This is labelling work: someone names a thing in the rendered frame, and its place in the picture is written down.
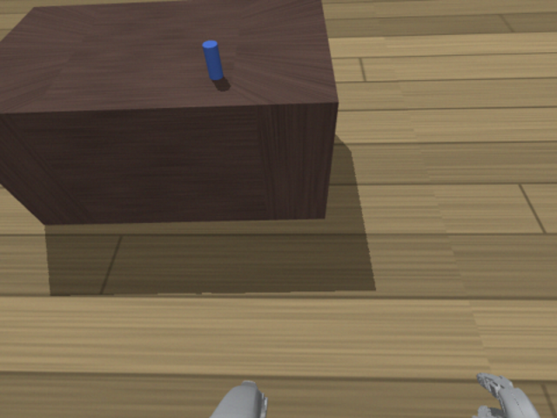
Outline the right robot hand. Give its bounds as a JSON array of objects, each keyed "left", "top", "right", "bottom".
[{"left": 472, "top": 373, "right": 540, "bottom": 418}]

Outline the can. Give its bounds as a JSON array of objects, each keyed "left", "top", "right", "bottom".
[{"left": 202, "top": 40, "right": 224, "bottom": 80}]

